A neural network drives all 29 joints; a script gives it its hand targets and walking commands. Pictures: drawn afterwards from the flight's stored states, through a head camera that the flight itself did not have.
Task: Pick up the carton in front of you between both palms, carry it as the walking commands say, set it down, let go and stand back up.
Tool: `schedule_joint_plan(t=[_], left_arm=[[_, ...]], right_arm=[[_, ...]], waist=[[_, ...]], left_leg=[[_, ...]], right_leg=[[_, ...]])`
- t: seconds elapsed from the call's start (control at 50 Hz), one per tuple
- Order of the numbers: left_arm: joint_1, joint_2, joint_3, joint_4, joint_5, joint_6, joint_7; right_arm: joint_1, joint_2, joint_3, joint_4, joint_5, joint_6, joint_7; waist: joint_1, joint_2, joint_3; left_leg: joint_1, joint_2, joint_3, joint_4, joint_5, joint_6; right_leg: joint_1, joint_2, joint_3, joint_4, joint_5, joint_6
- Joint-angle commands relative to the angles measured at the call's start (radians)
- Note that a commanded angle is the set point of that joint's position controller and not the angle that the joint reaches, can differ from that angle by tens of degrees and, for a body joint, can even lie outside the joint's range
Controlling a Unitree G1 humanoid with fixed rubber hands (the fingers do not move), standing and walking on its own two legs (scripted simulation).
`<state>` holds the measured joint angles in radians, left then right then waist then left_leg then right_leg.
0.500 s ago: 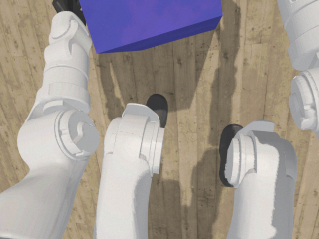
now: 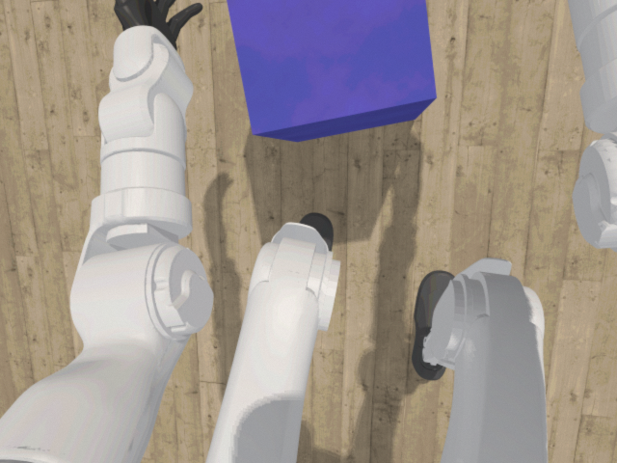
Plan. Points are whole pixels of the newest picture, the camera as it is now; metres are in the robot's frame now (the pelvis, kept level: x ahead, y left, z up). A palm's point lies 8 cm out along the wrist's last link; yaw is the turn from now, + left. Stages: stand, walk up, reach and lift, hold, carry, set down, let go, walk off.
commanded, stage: set down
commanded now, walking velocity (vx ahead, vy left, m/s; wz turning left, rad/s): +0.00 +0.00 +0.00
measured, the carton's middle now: (337, 53) +0.54 +0.11 -0.32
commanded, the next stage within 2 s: let go in 0.64 s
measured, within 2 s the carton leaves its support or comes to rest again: neither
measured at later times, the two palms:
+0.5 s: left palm out of the picture +0.50 +0.27 +0.03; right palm out of the picture +0.63 -0.10 +0.03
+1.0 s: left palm out of the picture +0.44 +0.24 +0.15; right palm out of the picture +0.52 -0.15 +0.14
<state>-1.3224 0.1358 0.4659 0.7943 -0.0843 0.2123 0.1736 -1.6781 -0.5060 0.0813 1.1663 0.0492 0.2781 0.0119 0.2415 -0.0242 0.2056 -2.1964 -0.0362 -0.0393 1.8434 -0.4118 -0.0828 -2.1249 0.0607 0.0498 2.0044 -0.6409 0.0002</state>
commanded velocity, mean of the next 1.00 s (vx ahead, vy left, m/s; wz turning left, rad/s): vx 0.00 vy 0.00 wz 0.00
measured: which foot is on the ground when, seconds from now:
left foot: down 0.00-1.00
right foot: down 0.00-1.00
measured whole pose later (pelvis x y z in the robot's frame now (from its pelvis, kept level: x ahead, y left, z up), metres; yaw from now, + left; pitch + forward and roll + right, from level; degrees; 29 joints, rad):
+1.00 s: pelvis +0.06 +0.02 +0.25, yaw -5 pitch +40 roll +0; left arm -0.56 0.08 0.32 0.50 0.10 0.18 -0.06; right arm -0.84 -0.18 -0.24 0.73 -0.16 0.21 -0.09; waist 0.17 -0.01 -0.09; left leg -1.37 0.02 -0.01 0.90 -0.23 -0.02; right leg -1.30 0.06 0.09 0.97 -0.36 0.03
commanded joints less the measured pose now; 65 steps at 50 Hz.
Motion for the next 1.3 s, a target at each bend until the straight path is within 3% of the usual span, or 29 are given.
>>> schedule_joint_plan(t=[0.0, 0.02, 0.04, 0.08, 0.14, 0.26, 0.38, 0.4, 0.42, 0.46, 0.48, 0.52, 0.54, 0.58, 0.66, 0.68, 0.76, 0.78, 0.84, 0.94, 1.0, 1.08, 1.1, 1.12, 1.14, 1.16, 1.28], left_arm=[[-0.179, 0.109, 0.002, -0.14, 0.013, -0.005, 0.002], [-0.161, 0.099, 0.003, -0.132, 0.013, -0.001, 0.001], [-0.162, 0.112, 0.005, -0.157, 0.021, -0.001, 0.003], [-0.135, 0.105, 0.013, -0.175, 0.022, 0.007, 0.005], [-0.124, 0.11, 0.005, -0.229, 0.025, 0.02, 0.007], [-0.039, 0.115, 0.008, -0.283, 0.018, 0.045, 0.001], [0.008, 0.09, 0.007, -0.3, 0.029, 0.056, -0.009], [0.017, 0.077, 0.003, -0.3, 0.029, 0.058, -0.01], [0.016, 0.071, 0.011, -0.313, 0.036, 0.057, -0.012], [0.029, 0.063, 0.006, -0.307, 0.039, 0.059, -0.016], [0.033, 0.063, 0.014, -0.318, 0.05, 0.06, -0.019], [0.05, 0.051, 0.021, -0.315, 0.06, 0.059, -0.023], [0.055, 0.051, 0.025, -0.323, 0.07, 0.058, -0.024], [0.065, 0.05, 0.031, -0.32, 0.076, 0.058, -0.028], [0.112, 0.018, 0.038, -0.321, 0.107, 0.052, -0.047], [0.123, 0.014, 0.026, -0.337, 0.113, 0.051, -0.054], [0.281, -0.001, 0.007, -0.335, 0.151, 0.023, -0.106], [0.31, 0.001, -0.017, -0.366, 0.15, 0.012, -0.121], [0.485, 0.015, -0.059, -0.397, 0.176, -0.018, -0.17], [0.677, 0.079, -0.137, -0.418, 0.188, -0.056, -0.245], [0.795, 0.11, -0.198, -0.413, 0.167, -0.072, -0.272], [0.964, 0.112, -0.277, -0.39, 0.12, -0.092, -0.299], [1.001, 0.126, -0.291, -0.421, 0.113, -0.104, -0.302], [1.044, 0.122, -0.313, -0.431, 0.101, -0.112, -0.305], [1.085, 0.128, -0.322, -0.434, 0.095, -0.119, -0.305], [1.127, 0.124, -0.337, -0.427, 0.09, -0.124, -0.304], [1.352, 0.14, -0.419, -0.537, 0.064, -0.161, -0.284]], right_arm=[[-0.307, -0.07, -0.04, -0.103, -0.019, -0.018, 0.018], [-0.312, -0.073, -0.044, -0.115, -0.026, -0.02, 0.021], [-0.294, -0.074, -0.053, -0.108, -0.026, -0.018, 0.023], [-0.296, -0.08, -0.045, -0.129, -0.033, -0.015, 0.029], [-0.279, -0.079, -0.054, -0.156, -0.031, -0.003, 0.04], [-0.248, -0.072, -0.061, -0.229, -0.047, 0.017, 0.05], [-0.197, -0.055, -0.085, -0.242, -0.063, 0.022, 0.064], [-0.175, -0.058, -0.1, -0.218, -0.074, 0.022, 0.068], [-0.181, -0.064, -0.106, -0.231, -0.076, 0.021, 0.069], [-0.162, -0.048, -0.113, -0.212, -0.094, 0.022, 0.073], [-0.165, -0.053, -0.12, -0.213, -0.095, 0.021, 0.076], [-0.153, -0.049, -0.138, -0.209, -0.112, 0.017, 0.078], [-0.146, -0.048, -0.14, -0.21, -0.109, 0.016, 0.08], [-0.131, -0.035, -0.14, -0.199, -0.12, 0.015, 0.085], [-0.082, -0.011, -0.177, -0.181, -0.146, 0.012, 0.086], [-0.047, -0.009, -0.204, -0.17, -0.164, 0.009, 0.085], [0.123, 0.061, -0.262, -0.233, -0.21, -0.012, 0.056], [0.174, 0.082, -0.276, -0.27, -0.214, -0.02, 0.044], [0.366, 0.16, -0.321, -0.379, -0.237, -0.046, -0.015], [0.632, 0.292, -0.321, -0.578, -0.22, -0.089, -0.121], [0.739, 0.338, -0.282, -0.665, -0.184, -0.108, -0.152], [0.916, 0.348, -0.282, -0.711, -0.19, -0.132, -0.164], [0.972, 0.354, -0.276, -0.719, -0.187, -0.142, -0.162], [1.028, 0.342, -0.273, -0.708, -0.186, -0.153, -0.16], [1.055, 0.335, -0.267, -0.722, -0.183, -0.165, -0.155], [1.103, 0.324, -0.267, -0.71, -0.181, -0.175, -0.151], [1.361, 0.304, -0.247, -0.692, -0.141, -0.234, -0.108]], waist=[[0.074, -0.176, -1.159], [0.064, -0.188, -1.169], [0.071, -0.175, -1.199], [0.079, -0.2, -1.244], [0.075, -0.19, -1.264], [0.083, -0.276, -1.363], [0.08, -0.25, -1.343], [0.064, -0.247, -1.316], [0.073, -0.23, -1.324], [0.056, -0.257, -1.295], [0.072, -0.241, -1.295], [0.066, -0.241, -1.28], [0.078, -0.228, -1.289], [0.076, -0.248, -1.263], [0.074, -0.233, -1.237], [0.047, -0.22, -1.242], [0.038, -0.195, -1.29], [0.021, -0.171, -1.341], [0.002, -0.136, -1.35], [-0.025, -0.087, -1.203], [-0.016, -0.058, -1.094], [-0.059, -0.065, -0.908], [-0.055, -0.065, -0.864], [-0.068, -0.051, -0.843], [-0.053, -0.052, -0.821], [-0.078, -0.037, -0.794], [-0.091, 0.047, -0.668]], left_leg=[[0.758, -0.022, 0.169, -0.139, 0.321, 0.016], [0.761, -0.024, 0.169, -0.148, 0.331, 0.018], [0.785, -0.027, 0.174, -0.158, 0.337, 0.015], [0.81, -0.031, 0.178, -0.186, 0.373, 0.015], [0.849, -0.034, 0.177, -0.243, 0.389, 0.015], [0.896, -0.043, 0.179, -0.349, 0.467, 0.025], [1.002, -0.046, 0.174, -0.453, 0.518, 0.026], [1.018, -0.045, 0.167, -0.478, 0.508, 0.023], [1.036, -0.047, 0.173, -0.491, 0.51, 0.022], [1.041, -0.044, 0.161, -0.53, 0.521, 0.023], [1.061, -0.045, 0.166, -0.55, 0.516, 0.019], [1.083, -0.041, 0.158, -0.594, 0.531, 0.019], [1.112, -0.041, 0.164, -0.605, 0.53, 0.019], [1.133, -0.038, 0.16, -0.646, 0.528, 0.021], [1.159, -0.034, 0.169, -0.714, 0.52, 0.021], [1.182, -0.029, 0.161, -0.736, 0.534, 0.016], [1.286, -0.026, 0.167, -0.785, 0.622, 0.026], [1.317, -0.024, 0.166, -0.795, 0.657, 0.024], [1.414, -0.027, 0.148, -0.832, 0.72, 0.034], [1.522, -0.025, 0.121, -0.919, 0.675, 0.061], [1.625, -0.014, 0.105, -0.978, 0.574, 0.072], [1.715, 0.002, 0.081, -1.059, 0.425, 0.069], [1.734, 0.006, 0.071, -1.077, 0.416, 0.069], [1.775, 0.009, 0.063, -1.092, 0.423, 0.065], [1.794, 0.012, 0.059, -1.101, 0.433, 0.064], [1.828, 0.015, 0.054, -1.112, 0.445, 0.062], [2.015, 0.02, 0.025, -1.2, 0.549, 0.047]], right_leg=[[0.444, 0.018, -0.075, -0.257, 0.187, -0.009], [0.455, 0.021, -0.077, -0.277, 0.202, -0.008], [0.471, 0.02, -0.076, -0.284, 0.208, -0.008], [0.533, 0.024, -0.073, -0.312, 0.251, -0.005], [0.553, 0.031, -0.076, -0.363, 0.261, -0.005], [0.734, 0.039, -0.084, -0.456, 0.367, 0.016], [0.763, 0.047, -0.077, -0.577, 0.387, 0.021], [0.754, 0.049, -0.081, -0.6, 0.374, 0.019], [0.761, 0.048, -0.075, -0.621, 0.371, 0.019], [0.787, 0.05, -0.077, -0.657, 0.39, 0.021], [0.801, 0.047, -0.07, -0.681, 0.384, 0.02], [0.831, 0.053, -0.071, -0.716, 0.408, 0.021], [0.84, 0.051, -0.063, -0.741, 0.398, 0.019], [0.874, 0.052, -0.064, -0.781, 0.404, 0.022], [0.951, 0.049, -0.053, -0.859, 0.437, 0.026], [0.962, 0.052, -0.06, -0.873, 0.453, 0.022], [1.031, 0.057, -0.048, -0.951, 0.574, 0.034], [1.088, 0.06, -0.046, -0.957, 0.633, 0.032], [1.137, 0.061, -0.038, -1.012, 0.722, 0.044], [1.188, 0.053, -0.029, -1.135, 0.669, 0.05], [1.204, 0.053, -0.048, -1.204, 0.482, 0.048], [1.24, 0.041, -0.063, -1.303, 0.318, 0.045], [1.25, 0.039, -0.063, -1.315, 0.301, 0.041], [1.268, 0.036, -0.066, -1.331, 0.301, 0.039], [1.282, 0.036, -0.065, -1.339, 0.305, 0.035], [1.288, 0.037, -0.068, -1.352, 0.322, 0.031], [1.385, 0.037, -0.072, -1.419, 0.358, 0.009]])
